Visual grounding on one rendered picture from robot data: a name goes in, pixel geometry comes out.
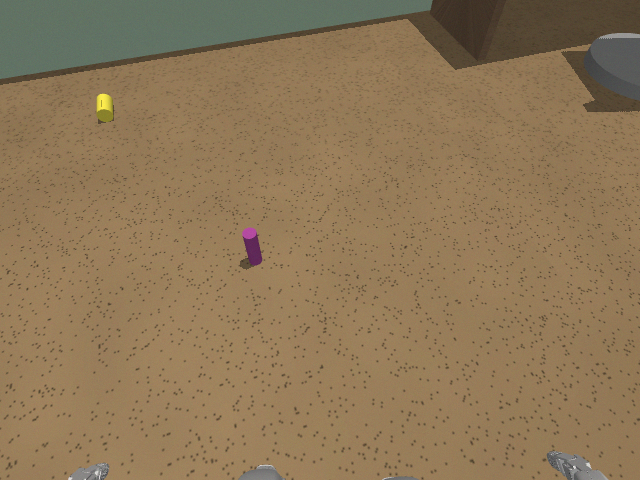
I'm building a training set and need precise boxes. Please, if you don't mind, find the right robot hand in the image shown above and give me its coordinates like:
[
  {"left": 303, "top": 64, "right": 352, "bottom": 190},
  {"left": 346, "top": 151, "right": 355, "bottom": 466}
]
[{"left": 547, "top": 451, "right": 608, "bottom": 480}]

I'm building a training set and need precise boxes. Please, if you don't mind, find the left robot hand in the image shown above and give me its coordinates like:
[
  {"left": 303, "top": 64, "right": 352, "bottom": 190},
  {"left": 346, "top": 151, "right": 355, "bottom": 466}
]
[{"left": 68, "top": 463, "right": 109, "bottom": 480}]

